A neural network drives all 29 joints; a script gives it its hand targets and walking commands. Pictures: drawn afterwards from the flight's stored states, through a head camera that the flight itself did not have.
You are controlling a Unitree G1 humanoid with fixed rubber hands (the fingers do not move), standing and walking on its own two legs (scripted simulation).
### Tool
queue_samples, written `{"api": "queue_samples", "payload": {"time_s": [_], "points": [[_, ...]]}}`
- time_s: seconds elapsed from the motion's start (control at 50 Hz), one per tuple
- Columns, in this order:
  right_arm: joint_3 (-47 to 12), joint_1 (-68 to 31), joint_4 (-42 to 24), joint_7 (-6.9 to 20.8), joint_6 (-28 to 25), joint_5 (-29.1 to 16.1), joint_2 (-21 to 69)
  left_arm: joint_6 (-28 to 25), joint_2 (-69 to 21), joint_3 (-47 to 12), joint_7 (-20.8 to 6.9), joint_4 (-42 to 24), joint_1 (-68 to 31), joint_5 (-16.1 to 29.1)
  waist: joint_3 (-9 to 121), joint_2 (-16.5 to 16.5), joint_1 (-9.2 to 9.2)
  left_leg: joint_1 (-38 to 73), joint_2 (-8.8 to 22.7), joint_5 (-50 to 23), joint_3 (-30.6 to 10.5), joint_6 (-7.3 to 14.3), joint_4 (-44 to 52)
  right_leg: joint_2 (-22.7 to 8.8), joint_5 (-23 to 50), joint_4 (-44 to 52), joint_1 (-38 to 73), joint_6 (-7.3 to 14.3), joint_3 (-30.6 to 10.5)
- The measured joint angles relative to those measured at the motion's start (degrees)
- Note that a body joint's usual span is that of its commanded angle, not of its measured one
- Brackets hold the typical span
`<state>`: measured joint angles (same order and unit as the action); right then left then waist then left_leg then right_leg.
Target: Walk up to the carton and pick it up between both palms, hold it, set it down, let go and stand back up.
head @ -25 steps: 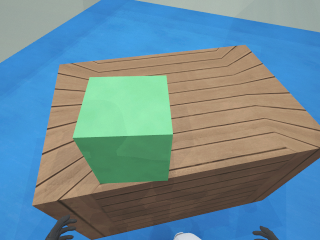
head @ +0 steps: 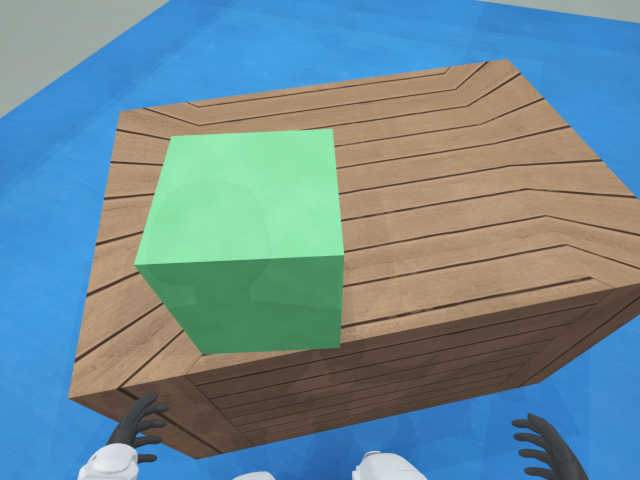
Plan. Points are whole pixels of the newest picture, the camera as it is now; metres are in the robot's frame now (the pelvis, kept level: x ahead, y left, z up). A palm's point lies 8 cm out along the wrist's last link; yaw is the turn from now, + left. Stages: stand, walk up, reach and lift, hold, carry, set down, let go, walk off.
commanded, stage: reach and lift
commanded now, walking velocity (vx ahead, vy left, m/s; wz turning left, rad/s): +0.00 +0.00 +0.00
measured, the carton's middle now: (262, 250) +0.40 +0.08 +0.02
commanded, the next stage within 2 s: none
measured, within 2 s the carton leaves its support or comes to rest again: neither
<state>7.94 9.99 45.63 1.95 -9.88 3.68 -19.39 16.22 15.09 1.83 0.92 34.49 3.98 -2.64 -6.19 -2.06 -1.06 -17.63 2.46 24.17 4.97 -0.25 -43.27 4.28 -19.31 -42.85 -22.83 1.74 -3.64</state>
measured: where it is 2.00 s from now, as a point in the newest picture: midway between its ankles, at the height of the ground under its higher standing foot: outside the picture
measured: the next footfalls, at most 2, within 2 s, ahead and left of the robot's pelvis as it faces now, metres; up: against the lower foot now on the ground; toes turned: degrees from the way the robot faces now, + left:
none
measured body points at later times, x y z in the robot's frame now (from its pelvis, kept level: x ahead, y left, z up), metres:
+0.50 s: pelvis +0.01 +0.02 +0.03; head +0.02 +0.03 +0.48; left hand +0.19 +0.27 -0.04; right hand +0.16 -0.21 -0.05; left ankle -0.01 +0.12 -0.71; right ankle +0.04 -0.10 -0.71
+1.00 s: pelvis +0.02 +0.03 +0.03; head +0.01 +0.05 +0.48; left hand +0.18 +0.27 -0.02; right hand +0.19 -0.17 -0.01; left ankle -0.01 +0.12 -0.71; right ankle +0.04 -0.10 -0.71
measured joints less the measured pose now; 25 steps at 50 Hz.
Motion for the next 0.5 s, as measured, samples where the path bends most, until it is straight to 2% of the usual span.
{"api": "queue_samples", "payload": {"time_s": [0.08,0.16,0.24,0.36,0.5], "points": [[-2.9,-1.1,-2.7,-2.0,-3.4,-2.1,3.0,0.8,-0.4,1.9,-0.8,-4.8,-2.4,-0.4,-1.9,2.8,-0.56,2.1,-0.9,-2.6,-0.9,-0.5,4.2,-0.9,1.9,2.2,1.7,0.5,0.9],[-5.2,1.8,-5.6,-3.8,-4.0,-3.1,6.4,-0.4,0.3,2.6,-1.5,-6.4,-0.2,-0.1,-0.6,5.4,-0.77,5.2,-1.3,-5.5,-1.9,-0.6,10.1,-1.3,4.0,7.4,4.8,0.6,1.7],[-5.9,4.6,-7.6,-4.6,-3.7,-3.5,9.1,-2.1,1.6,1.8,-2.0,-6.8,1.2,1.1,0.4,6.6,-0.4,7.6,-1.3,-7.2,-2.4,-0.5,13.6,-1.4,5.8,11.6,7.7,0.8,2.2],[-5.5,5.8,-9.4,-4.1,-3.5,-3.7,11.1,-5.0,1.6,0.9,-2.1,-6.2,2.5,2.5,-0.3,5.7,0.14,10.9,-1.6,-7.8,-1.4,0.5,16.1,-1.5,7.2,14.9,11.2,0.0,1.1],[-4.4,6.7,-9.6,-2.8,-5.7,-3.7,11.0,-13.3,0.4,0.1,-1.0,-4.5,5.1,4.7,0.6,3.4,0.85,14.4,-2.5,-9.0,-0.4,1.5,19.9,-2.4,8.3,18.2,14.3,-1.0,-0.1]]}}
